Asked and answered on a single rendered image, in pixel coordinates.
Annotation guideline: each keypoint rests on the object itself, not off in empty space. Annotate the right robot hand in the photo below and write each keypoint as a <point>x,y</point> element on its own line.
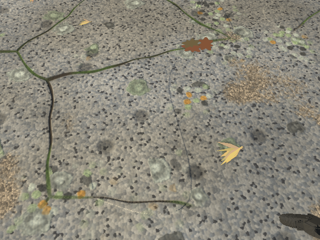
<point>308,223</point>

